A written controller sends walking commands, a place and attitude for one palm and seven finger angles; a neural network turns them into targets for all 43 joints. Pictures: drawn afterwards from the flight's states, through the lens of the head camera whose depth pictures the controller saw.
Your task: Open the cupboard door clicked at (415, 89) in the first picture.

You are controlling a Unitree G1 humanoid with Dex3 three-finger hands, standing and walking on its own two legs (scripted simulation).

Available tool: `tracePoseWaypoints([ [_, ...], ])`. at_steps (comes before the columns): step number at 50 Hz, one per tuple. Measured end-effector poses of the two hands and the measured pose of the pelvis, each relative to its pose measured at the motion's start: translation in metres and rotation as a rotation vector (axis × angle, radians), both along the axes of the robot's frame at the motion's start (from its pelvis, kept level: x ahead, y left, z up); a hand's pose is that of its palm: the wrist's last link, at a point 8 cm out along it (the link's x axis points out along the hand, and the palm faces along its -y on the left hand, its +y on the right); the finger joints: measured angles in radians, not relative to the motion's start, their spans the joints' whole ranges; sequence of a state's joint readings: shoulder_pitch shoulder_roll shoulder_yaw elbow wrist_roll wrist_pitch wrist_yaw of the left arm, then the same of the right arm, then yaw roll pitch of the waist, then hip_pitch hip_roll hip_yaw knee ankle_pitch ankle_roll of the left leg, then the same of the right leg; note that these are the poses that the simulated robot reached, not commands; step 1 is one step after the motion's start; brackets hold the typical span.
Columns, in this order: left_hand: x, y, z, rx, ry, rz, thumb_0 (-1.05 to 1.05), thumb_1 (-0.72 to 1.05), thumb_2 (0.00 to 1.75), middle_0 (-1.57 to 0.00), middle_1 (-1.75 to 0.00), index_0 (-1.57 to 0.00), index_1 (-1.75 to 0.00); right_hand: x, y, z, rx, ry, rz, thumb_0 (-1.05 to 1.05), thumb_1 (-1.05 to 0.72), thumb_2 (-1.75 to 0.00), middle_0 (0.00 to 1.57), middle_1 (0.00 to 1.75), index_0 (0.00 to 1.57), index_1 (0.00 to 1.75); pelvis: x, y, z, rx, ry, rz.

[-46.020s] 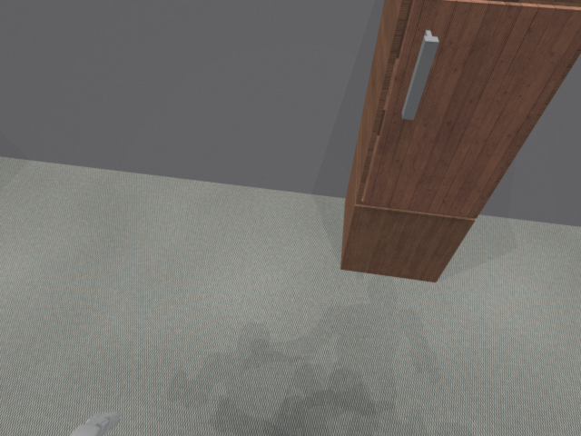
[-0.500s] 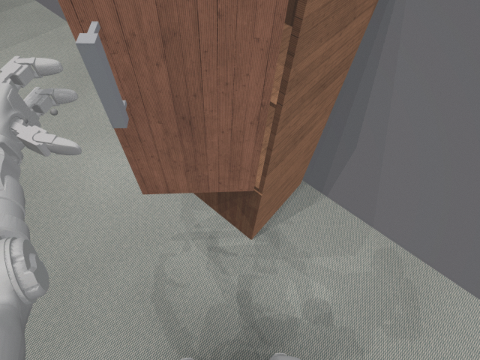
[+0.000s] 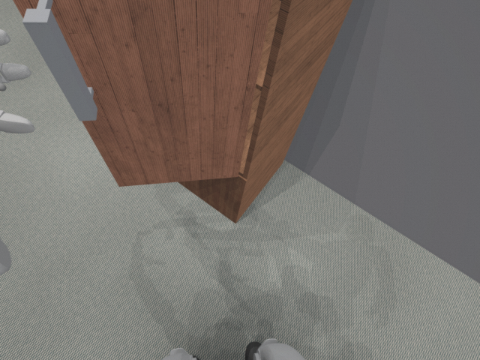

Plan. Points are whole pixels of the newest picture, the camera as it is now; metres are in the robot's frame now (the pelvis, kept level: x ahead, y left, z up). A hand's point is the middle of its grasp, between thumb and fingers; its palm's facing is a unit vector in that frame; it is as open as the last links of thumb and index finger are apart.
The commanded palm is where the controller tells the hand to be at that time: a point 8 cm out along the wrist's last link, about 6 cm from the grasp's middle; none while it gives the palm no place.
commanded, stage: move the hooked fingers beside the handle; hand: left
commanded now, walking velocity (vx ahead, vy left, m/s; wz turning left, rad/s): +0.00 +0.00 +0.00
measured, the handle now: (69, 63) +0.55 +0.23 +0.13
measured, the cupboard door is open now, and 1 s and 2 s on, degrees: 44 44 44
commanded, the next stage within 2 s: slide the fingers in behind the handle in 1.46 s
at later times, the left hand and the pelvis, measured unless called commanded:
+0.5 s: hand (18, 83) +0.51 +0.28 +0.13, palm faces +0.05 -1.00 +0.01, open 14.0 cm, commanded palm +0.49 +0.34 +0.13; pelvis +0.00 +0.00 +0.00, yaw +1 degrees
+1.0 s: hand (20, 90) +0.51 +0.29 +0.11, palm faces +0.05 -1.00 +0.00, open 14.0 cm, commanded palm +0.49 +0.33 +0.13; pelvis +0.01 +0.00 +0.00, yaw +0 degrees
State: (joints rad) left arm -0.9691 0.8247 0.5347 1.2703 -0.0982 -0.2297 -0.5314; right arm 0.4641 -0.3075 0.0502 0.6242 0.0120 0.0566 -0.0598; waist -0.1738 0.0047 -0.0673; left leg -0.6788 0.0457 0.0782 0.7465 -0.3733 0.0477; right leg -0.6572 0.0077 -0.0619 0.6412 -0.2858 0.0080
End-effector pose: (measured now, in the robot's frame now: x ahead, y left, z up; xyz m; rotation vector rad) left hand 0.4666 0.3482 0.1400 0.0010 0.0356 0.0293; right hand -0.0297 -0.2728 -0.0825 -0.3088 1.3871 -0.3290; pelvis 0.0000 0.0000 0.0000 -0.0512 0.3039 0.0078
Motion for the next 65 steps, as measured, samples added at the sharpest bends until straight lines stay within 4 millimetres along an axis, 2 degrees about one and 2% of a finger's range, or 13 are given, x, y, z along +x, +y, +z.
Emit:
tracePoseWaypoints([
  [5, -0.003, 0.000, -0.003, -0.015, -0.033, -0.002, -0.01, -0.50, 0.30, -0.29, -1.20, -0.30, -1.20, 0.008, 0.005, -0.001, 0.016, 0.001, 0.003, 0.00, -0.90, -0.90, 0.20, 0.30, 0.21, 0.30, 0.004, 0.002, 0.000, -0.004, -0.006, 0.005],
  [12, -0.005, -0.006, -0.007, -0.013, -0.002, -0.001, -0.01, -0.50, 0.30, -0.29, -1.20, -0.30, -1.20, 0.030, 0.009, -0.006, 0.030, -0.046, 0.033, 0.00, -0.90, -0.90, 0.20, 0.30, 0.21, 0.30, 0.004, 0.003, -0.001, -0.007, -0.014, 0.019],
  [19, 0.003, -0.012, -0.010, -0.001, 0.015, 0.021, -0.01, -0.50, 0.30, -0.30, -1.20, -0.30, -1.20, 0.042, 0.007, -0.009, 0.027, -0.082, 0.059, 0.00, -0.90, -0.90, 0.20, 0.30, 0.21, 0.30, 0.001, 0.000, -0.003, -0.006, -0.007, 0.025],
  [24, 0.013, -0.013, -0.009, -0.010, 0.016, 0.024, -0.01, -0.50, 0.30, -0.30, -1.20, -0.30, -1.20, 0.036, 0.003, -0.009, 0.015, -0.063, 0.052, 0.00, -0.90, -0.90, 0.20, 0.30, 0.21, 0.30, 0.000, -0.003, -0.005, -0.007, 0.007, 0.024],
  [30, 0.022, -0.009, -0.013, 0.000, 0.038, 0.019, -0.01, -0.50, 0.30, -0.30, -1.20, -0.30, -1.20, 0.016, -0.003, -0.006, -0.002, -0.003, 0.016, 0.00, -0.90, -0.90, 0.20, 0.30, 0.21, 0.30, 0.002, -0.006, -0.006, -0.008, 0.029, 0.015],
  [36, 0.025, -0.004, -0.016, -0.002, 0.020, 0.018, -0.01, -0.50, 0.30, -0.30, -1.20, -0.30, -1.20, -0.002, -0.005, -0.001, -0.008, 0.068, -0.015, 0.00, -0.90, -0.90, 0.20, 0.30, 0.21, 0.30, 0.006, -0.007, -0.006, -0.009, 0.044, 0.006],
  [40, 0.024, -0.005, -0.012, 0.007, -0.006, 0.007, -0.01, -0.50, 0.30, -0.29, -1.20, -0.30, -1.20, -0.005, -0.003, 0.001, 0.001, 0.088, -0.028, 0.00, -0.90, -0.90, 0.20, 0.30, 0.21, 0.30, 0.011, -0.006, -0.004, -0.010, 0.043, 0.005],
  [49, 0.019, -0.007, -0.024, -0.019, 0.059, 0.015, -0.01, -0.50, 0.30, -0.30, -1.20, -0.30, -1.20, 0.020, -0.001, -0.003, 0.015, 0.022, -0.007, 0.00, -0.90, -0.90, 0.20, 0.30, 0.21, 0.30, 0.015, -0.005, -0.004, -0.011, 0.028, 0.011],
  [56, 0.015, -0.008, -0.010, 0.006, -0.022, 0.024, -0.01, -0.50, 0.30, -0.29, -1.20, -0.30, -1.20, 0.040, 0.002, -0.009, 0.029, -0.023, 0.027, 0.00, -0.90, -0.90, 0.20, 0.30, 0.21, 0.30, 0.013, -0.004, -0.004, -0.011, 0.021, 0.016],
  [59, 0.015, -0.012, -0.008, -0.010, -0.011, 0.004, -0.01, -0.50, 0.30, -0.29, -1.20, -0.30, -1.20, 0.045, 0.002, -0.010, 0.033, -0.036, 0.036, 0.00, -0.90, -0.90, 0.20, 0.30, 0.21, 0.30, 0.013, -0.004, -0.004, -0.010, 0.017, 0.021],
  [65, 0.014, -0.015, -0.019, -0.010, 0.062, 0.009, -0.01, -0.50, 0.30, -0.30, -1.20, -0.30, -1.20, 0.046, 0.002, -0.011, 0.030, -0.057, 0.044, 0.00, -0.90, -0.90, 0.20, 0.30, 0.21, 0.30, 0.010, -0.005, -0.005, -0.008, 0.015, 0.021],
])
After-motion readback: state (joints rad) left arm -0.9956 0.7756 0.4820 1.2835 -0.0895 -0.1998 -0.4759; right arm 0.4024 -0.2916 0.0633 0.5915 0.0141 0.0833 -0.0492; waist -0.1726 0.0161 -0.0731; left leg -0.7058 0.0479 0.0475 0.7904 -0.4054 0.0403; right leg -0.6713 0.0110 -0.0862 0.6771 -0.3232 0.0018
